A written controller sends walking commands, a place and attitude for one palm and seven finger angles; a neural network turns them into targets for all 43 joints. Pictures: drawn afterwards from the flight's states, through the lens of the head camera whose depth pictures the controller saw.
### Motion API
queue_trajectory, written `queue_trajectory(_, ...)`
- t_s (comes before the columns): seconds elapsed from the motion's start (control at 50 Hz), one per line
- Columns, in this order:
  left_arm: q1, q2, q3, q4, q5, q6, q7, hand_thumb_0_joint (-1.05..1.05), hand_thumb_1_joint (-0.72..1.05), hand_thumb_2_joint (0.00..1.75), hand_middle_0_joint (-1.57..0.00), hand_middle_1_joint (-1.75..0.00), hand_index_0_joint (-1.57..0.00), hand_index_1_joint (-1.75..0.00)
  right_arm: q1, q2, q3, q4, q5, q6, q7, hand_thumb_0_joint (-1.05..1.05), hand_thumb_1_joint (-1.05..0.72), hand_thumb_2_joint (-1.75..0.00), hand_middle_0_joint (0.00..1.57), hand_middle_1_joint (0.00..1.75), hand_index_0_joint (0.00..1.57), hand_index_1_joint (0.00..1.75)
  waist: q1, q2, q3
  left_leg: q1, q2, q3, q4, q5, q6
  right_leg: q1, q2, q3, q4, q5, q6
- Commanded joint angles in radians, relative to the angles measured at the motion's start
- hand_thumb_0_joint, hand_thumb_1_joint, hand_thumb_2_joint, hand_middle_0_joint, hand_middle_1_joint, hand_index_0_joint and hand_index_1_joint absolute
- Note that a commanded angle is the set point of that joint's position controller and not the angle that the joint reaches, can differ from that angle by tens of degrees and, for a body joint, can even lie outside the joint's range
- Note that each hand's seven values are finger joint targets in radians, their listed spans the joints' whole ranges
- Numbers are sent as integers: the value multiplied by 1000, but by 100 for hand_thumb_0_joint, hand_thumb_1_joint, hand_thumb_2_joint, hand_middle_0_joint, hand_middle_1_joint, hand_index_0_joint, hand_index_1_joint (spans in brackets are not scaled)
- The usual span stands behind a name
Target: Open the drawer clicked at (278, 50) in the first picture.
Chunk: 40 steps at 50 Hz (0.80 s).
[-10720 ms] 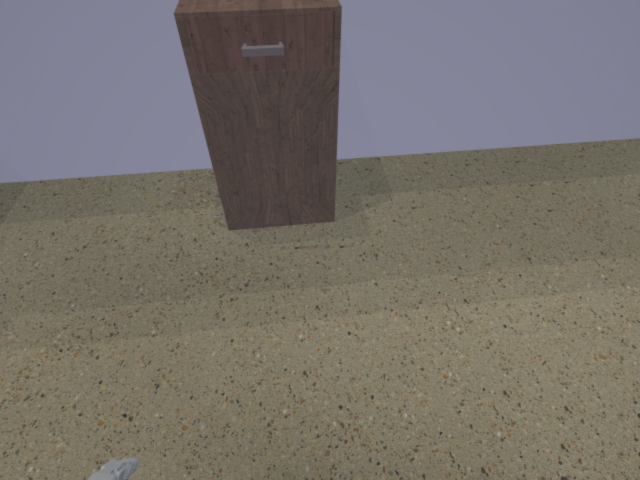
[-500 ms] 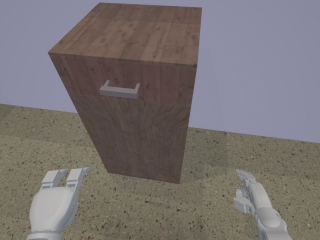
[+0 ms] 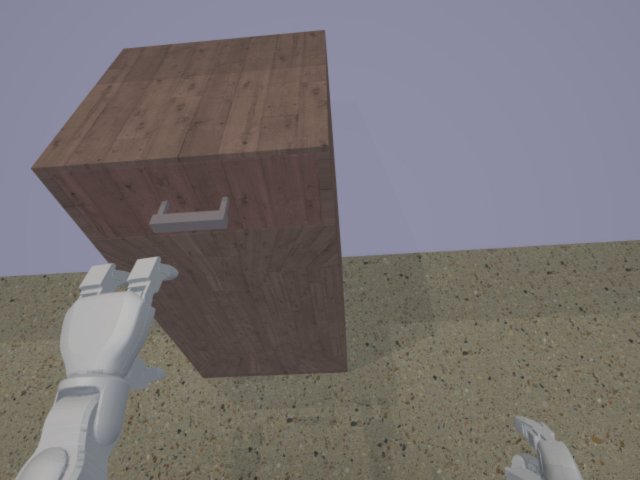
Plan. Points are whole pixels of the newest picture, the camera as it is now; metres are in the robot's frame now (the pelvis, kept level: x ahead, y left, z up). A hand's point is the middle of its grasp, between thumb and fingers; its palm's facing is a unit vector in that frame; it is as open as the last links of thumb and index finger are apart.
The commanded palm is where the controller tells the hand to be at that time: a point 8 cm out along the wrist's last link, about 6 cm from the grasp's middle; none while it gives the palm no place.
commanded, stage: raise the hand with hooked fingers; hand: left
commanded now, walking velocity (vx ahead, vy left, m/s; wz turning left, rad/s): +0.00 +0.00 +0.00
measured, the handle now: (192, 212) +0.50 +0.29 +0.03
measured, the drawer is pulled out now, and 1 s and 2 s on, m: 0.00 0.00 0.00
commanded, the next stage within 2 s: move the hooked fingers above the handle in 0.82 s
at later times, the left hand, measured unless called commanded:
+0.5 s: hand (88, 258) +0.31 +0.30 +0.15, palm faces +0.12 -0.05 -0.99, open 13.8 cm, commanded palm +0.26 +0.29 +0.20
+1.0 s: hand (96, 272) +0.30 +0.29 +0.14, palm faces +0.08 -0.06 -1.00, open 13.9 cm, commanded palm +0.27 +0.29 +0.19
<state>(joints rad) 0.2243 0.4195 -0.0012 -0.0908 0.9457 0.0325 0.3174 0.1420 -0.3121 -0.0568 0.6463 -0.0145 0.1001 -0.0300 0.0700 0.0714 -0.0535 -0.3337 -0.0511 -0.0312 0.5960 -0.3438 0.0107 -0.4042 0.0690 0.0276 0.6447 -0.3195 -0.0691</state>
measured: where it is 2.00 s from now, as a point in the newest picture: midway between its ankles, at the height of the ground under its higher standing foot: outside the picture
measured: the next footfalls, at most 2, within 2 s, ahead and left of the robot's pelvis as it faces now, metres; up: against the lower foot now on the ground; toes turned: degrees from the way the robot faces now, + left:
none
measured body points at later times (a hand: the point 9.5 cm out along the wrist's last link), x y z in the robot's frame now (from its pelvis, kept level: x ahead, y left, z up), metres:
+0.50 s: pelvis -0.01 +0.05 +0.01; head -0.01 +0.01 +0.46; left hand +0.30 +0.30 +0.20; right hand +0.21 -0.14 -0.08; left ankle -0.03 +0.12 -0.73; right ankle +0.00 -0.07 -0.73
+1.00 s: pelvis -0.01 +0.04 +0.02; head +0.00 +0.01 +0.46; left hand +0.29 +0.29 +0.19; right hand +0.19 -0.16 -0.10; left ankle -0.03 +0.12 -0.73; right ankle +0.00 -0.07 -0.73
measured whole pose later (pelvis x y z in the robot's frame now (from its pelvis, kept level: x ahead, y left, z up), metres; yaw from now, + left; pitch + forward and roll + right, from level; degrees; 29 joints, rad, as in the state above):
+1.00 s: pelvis -0.01 +0.04 +0.02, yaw +2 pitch +0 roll +0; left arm -0.18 0.49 -0.09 0.02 0.91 0.14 -0.01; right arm 0.12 -0.26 0.02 0.64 0.02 0.12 0.00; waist 0.09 0.10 0.01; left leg -0.18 -0.10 -0.05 0.41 -0.23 0.07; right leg -0.22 0.01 0.02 0.43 -0.21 -0.01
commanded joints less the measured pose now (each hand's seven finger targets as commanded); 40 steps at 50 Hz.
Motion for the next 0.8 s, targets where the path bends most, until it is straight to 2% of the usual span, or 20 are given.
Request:
queue_trajectory(0.0, -278, 204, 90, -157, -11, 79, -7, 0, -38, 35, -29, -112, -29, -112, -198, -33, 0, -186, 29, -50, -2, 0, -90, -90, 20, 30, 20, 30, 9, -108, -215, -21, -28, 31, -83, 203, 36, 272, -91, 125, -148, 272, 49)
queue_trajectory(0.04, -333, 206, 58, -164, -11, 112, -48, 0, -43, 33, -29, -115, -29, -115, -211, -32, 7, -192, 33, -44, -11, 0, -90, -90, 20, 30, 20, 30, 14, -93, -214, 20, -22, 32, -106, 227, 39, 281, -87, 89, -154, 253, 46)
queue_trajectory(0.08, -387, 200, 33, -155, -12, 134, -89, 0, -48, 31, -30, -118, -30, -118, -218, -30, 17, -194, 36, -40, -15, 0, -90, -90, 20, 30, 20, 30, 9, -79, -176, 56, -12, 27, -128, 247, 40, 264, -77, 59, -166, 229, 40)
queue_trajectory(0.12, -445, 216, 32, -149, -5, 146, -122, 0, -50, 30, -30, -120, -30, -120, -216, -28, 26, -191, 37, -34, -18, 0, -90, -90, 20, 30, 20, 30, 10, -62, -159, 84, -4, 17, -150, 266, 37, 265, -69, 37, -173, 223, 33)
queue_trajectory(0.16, -506, 252, 52, -144, 5, 155, -149, 0, -50, 30, -30, -120, -30, -120, -219, -29, 36, -197, 38, -27, -18, 0, -90, -90, 20, 30, 20, 30, 16, -32, -156, 104, 3, 10, -173, 282, 31, 281, -63, 26, -181, 218, 26)
queue_trajectory(0.2, -550, 262, 57, -117, 12, 161, -172, 0, -50, 30, -30, -120, -30, -120, -212, -23, 44, -187, 37, -22, -17, 0, -90, -90, 20, 30, 20, 30, 17, -51, -142, 116, 8, 6, -189, 304, 27, 294, -58, 15, -187, 232, 23)
queue_trajectory(0.24, -607, 266, 51, -104, 15, 168, -194, 0, -50, 30, -30, -120, -30, -120, -213, -22, 52, -187, 39, -16, -14, 0, -90, -90, 20, 30, 20, 30, 18, -31, -134, 128, 13, 0, -207, 315, 20, 297, -55, 4, -193, 230, 18)
queue_trajectory(0.28, -652, 259, 36, -73, 10, 174, -222, 0, -50, 30, -30, -120, -30, -120, -207, -21, 57, -182, 43, -13, -10, 0, -90, -90, 20, 30, 20, 30, 13, -16, -129, 141, 18, -6, -217, 324, 14, 296, -53, -8, -197, 218, 14)
queue_trajectory(0.3, -672, 258, 31, -63, 4, 177, -238, 0, -50, 30, -30, -120, -30, -120, -203, -22, 57, -180, 44, -10, -10, 0, -90, -90, 20, 30, 20, 30, 10, -33, -119, 150, 20, -9, -224, 332, 12, 296, -51, -11, -205, 223, 14)
queue_trajectory(0.4, -786, 272, 8, -60, -12, 168, -312, 0, -50, 30, -30, -120, -30, -120, -187, -31, 59, -181, 45, -10, -6, 0, -90, -90, 20, 30, 20, 30, -3, -25, -149, 194, 29, -24, -238, 364, 6, 302, -51, -26, -221, 224, 13)
queue_trajectory(0.44, -724, 247, -4, -38, -13, 160, -339, 0, -50, 30, -30, -120, -30, -120, -174, -34, 57, -185, 42, -9, 0, 0, -90, -90, 20, 30, 20, 30, 4, -44, -156, 198, 32, -28, -236, 393, 2, 301, -50, -30, -220, 236, 13)
queue_trajectory(0.46, -696, 244, 0, -36, -17, 152, -350, 0, -50, 30, -30, -120, -30, -120, -171, -35, 56, -190, 45, -9, 8, 0, -90, -90, 20, 30, 20, 30, 8, -17, -150, 198, 41, -37, -243, 413, -10, 299, -48, -35, -219, 223, 8)
queue_trajectory(0.48, -682, 238, -3, -54, -24, 136, -360, 0, -50, 30, -30, -120, -30, -120, -158, -35, 53, -191, 41, -12, 13, 0, -90, -90, 20, 30, 20, 30, 12, -23, -171, 213, 38, -38, -235, 444, -8, 310, -50, -38, -217, 244, 9)
queue_trajectory(0.5, -664, 263, 21, -66, -25, 122, -363, 0, -50, 30, -30, -120, -30, -120, -150, -40, 50, -189, 37, -12, 16, 0, -90, -90, 20, 30, 20, 30, 16, -20, -173, 217, 42, -39, -236, 468, -11, 314, -49, -37, -220, 261, 9)
queue_trajectory(0.54, -661, 272, 37, -101, -32, 97, -362, 0, -50, 30, -30, -120, -30, -120, -148, -42, 50, -196, 34, -13, 21, 0, -90, -90, 20, 30, 20, 30, 21, -37, -180, 214, 43, -44, -238, 480, -13, 313, -49, -38, -223, 263, 11)
queue_trajectory(0.58, -682, 290, 61, -147, -29, 63, -346, 0, -50, 30, -30, -120, -30, -120, -144, -41, 47, -195, 32, -23, 27, 0, -90, -90, 20, 30, 20, 30, 24, -24, -184, 215, 47, -57, -240, 491, -20, 307, -45, -41, -220, 246, 9)
queue_trajectory(0.64, -711, 328, 108, -189, -28, 21, -297, 0, -50, 30, -30, -120, -30, -120, -130, -40, 39, -182, 27, -34, 30, 0, -90, -90, 20, 30, 20, 30, 34, 26, -216, 246, 48, -78, -232, 557, -37, 297, -42, -39, -217, 262, 7)
queue_trajectory(0.66, -725, 341, 126, -199, -28, 16, -282, 0, -50, 30, -30, -120, -30, -120, -135, -41, 39, -181, 29, -39, 34, 0, -90, -90, 20, 30, 20, 30, 35, 47, -213, 240, 49, -83, -235, 529, -39, 291, -38, -37, -218, 243, 6)
queue_trajectory(0.7, -713, 327, 125, -172, -37, 9, -254, 0, -50, 30, -30, -120, -30, -120, -118, -39, 31, -161, 30, -44, 34, 0, -90, -90, 20, 30, 20, 30, 35, 33, -213, 242, 43, -78, -235, 526, -43, 290, -40, -39, -222, 248, 4)
queue_trajectory(0.78, -689, 289, 92, -111, -41, 46, -242, 0, -50, 30, -30, -120, -30, -120, -125, -45, 28, -153, 39, -41, 39, 0, -90, -90, 20, 30, 20, 30, 30, -6, -207, 215, 32, -57, -236, 488, -41, 295, -42, -40, -225, 248, 6)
